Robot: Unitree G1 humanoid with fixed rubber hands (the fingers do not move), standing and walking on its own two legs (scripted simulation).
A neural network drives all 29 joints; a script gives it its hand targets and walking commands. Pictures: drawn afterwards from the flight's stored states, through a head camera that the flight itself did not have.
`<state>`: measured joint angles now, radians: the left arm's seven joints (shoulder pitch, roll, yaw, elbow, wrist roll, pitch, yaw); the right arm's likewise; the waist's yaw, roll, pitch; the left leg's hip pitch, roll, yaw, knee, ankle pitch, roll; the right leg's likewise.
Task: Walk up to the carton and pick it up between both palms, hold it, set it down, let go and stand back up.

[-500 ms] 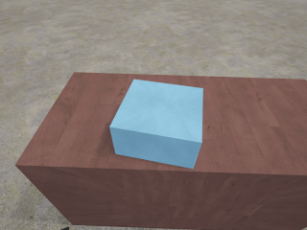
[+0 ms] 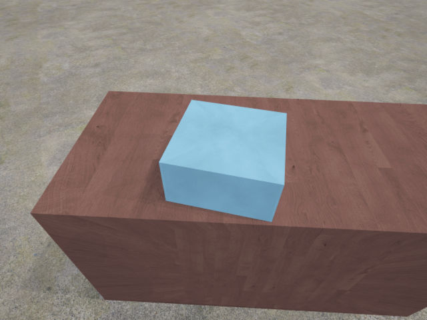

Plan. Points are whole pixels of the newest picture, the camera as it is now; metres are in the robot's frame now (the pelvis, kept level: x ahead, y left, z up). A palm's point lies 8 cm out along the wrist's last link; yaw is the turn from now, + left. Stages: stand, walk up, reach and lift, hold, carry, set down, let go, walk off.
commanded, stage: stand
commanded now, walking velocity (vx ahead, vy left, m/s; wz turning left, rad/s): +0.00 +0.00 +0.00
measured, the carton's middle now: (228, 155) +0.54 -0.02 -0.01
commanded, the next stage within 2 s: none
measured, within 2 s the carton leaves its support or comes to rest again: neither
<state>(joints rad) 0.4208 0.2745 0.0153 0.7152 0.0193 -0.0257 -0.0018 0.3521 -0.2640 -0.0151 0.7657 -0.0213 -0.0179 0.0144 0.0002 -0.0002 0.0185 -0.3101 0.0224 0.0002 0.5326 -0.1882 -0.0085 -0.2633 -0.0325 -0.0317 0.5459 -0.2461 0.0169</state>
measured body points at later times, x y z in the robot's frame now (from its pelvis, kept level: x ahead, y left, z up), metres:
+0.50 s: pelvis +0.03 -0.01 +0.00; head +0.02 -0.01 +0.45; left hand +0.09 +0.25 -0.12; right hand +0.09 -0.27 -0.12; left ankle +0.06 +0.13 -0.73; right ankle +0.03 -0.13 -0.73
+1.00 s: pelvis +0.03 -0.01 +0.00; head +0.03 -0.01 +0.45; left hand +0.10 +0.25 -0.11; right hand +0.11 -0.27 -0.12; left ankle +0.06 +0.13 -0.73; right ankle +0.03 -0.13 -0.73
